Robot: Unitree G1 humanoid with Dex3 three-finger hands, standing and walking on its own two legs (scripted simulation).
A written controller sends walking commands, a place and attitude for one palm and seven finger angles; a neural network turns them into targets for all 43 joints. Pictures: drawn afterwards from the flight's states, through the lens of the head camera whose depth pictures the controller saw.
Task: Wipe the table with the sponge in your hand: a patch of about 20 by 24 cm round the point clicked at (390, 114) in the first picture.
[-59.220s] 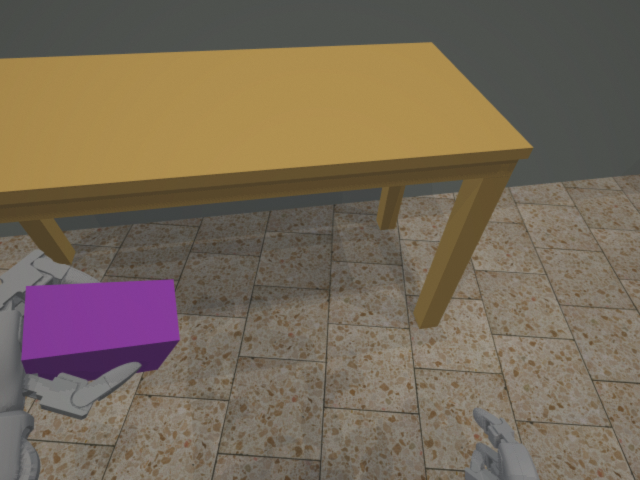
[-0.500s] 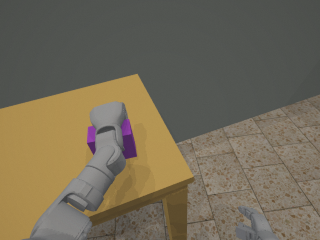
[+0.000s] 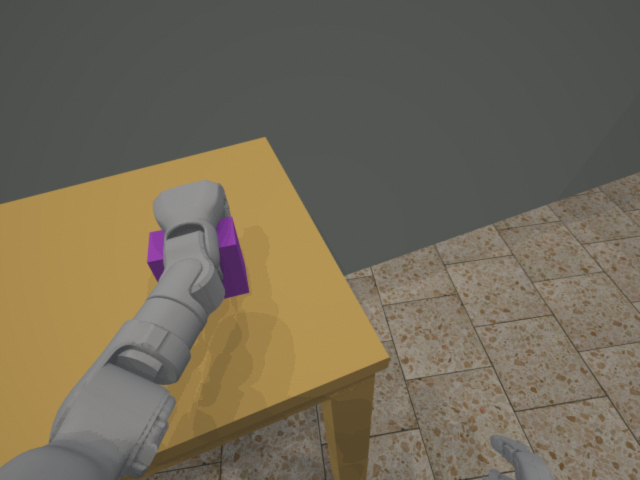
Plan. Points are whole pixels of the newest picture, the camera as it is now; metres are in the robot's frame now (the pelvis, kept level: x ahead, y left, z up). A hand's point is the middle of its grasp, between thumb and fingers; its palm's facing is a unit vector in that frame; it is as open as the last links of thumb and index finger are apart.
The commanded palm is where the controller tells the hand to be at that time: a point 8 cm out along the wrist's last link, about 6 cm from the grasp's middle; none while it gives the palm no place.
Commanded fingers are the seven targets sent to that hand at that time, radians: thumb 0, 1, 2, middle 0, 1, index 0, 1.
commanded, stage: wipe forward along the third lane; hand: left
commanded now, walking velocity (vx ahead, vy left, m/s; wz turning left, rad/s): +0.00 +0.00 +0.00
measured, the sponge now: (205, 272) +0.40 +0.20 +0.04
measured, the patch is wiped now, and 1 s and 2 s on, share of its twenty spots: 0.95 1.00 1.00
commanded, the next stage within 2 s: wipe back along the third lane in 0.46 s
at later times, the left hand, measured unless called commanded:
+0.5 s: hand (194, 214) +0.46 +0.21 +0.11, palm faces -0.06 -0.04 -1.00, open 10.0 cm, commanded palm +0.45 +0.21 +0.15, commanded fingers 0.00 0.10 1.30 -1.20 -1.60 -1.20 -1.60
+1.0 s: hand (197, 219) +0.45 +0.21 +0.10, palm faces +0.01 -0.04 -1.00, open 10.0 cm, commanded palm +0.41 +0.19 +0.14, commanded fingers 0.00 0.10 1.30 -1.20 -1.60 -1.20 -1.60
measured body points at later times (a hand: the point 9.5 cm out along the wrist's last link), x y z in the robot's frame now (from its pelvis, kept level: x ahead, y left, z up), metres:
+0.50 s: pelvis +0.00 +0.02 +0.00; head +0.02 +0.01 +0.45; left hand +0.46 +0.21 +0.16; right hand +0.13 -0.23 -0.13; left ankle +0.01 +0.13 -0.74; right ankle -0.01 -0.08 -0.74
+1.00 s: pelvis +0.02 +0.03 +0.00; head +0.02 +0.01 +0.45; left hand +0.44 +0.20 +0.16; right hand +0.17 -0.21 -0.13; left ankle +0.01 +0.13 -0.74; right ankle -0.01 -0.08 -0.74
